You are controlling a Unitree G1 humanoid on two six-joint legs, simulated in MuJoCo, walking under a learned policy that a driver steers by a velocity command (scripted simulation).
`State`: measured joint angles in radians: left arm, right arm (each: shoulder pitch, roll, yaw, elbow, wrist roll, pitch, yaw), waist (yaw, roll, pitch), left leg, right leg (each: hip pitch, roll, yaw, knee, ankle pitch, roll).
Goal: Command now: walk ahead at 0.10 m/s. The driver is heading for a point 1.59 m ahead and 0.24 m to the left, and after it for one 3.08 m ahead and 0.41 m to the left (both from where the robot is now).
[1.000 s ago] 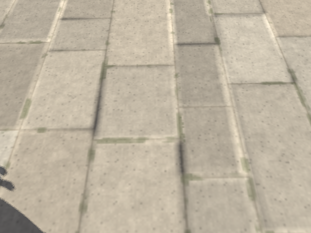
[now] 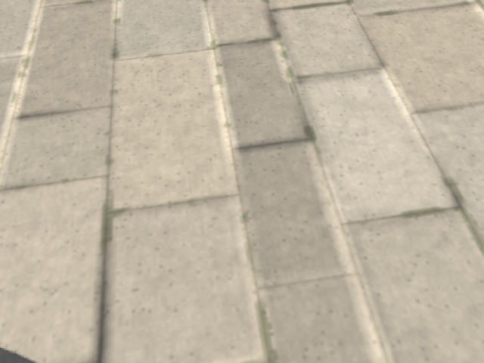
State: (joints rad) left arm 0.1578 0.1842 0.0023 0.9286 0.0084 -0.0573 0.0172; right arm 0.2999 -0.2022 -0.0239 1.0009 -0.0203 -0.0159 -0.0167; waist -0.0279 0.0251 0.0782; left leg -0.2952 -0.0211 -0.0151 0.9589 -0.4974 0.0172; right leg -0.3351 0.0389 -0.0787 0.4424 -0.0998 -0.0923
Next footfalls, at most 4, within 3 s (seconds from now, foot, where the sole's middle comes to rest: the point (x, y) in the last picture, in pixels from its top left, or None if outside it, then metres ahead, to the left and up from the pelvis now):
0.22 left None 0.05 0.13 -0.77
1.70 left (241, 338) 0.53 0.05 -0.77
2.26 right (293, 236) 0.84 -0.12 -0.77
2.80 left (217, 183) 1.07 0.12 -0.77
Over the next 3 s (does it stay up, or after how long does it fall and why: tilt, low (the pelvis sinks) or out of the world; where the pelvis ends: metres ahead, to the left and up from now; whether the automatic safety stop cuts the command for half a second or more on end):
stays up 1.04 0.07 0.00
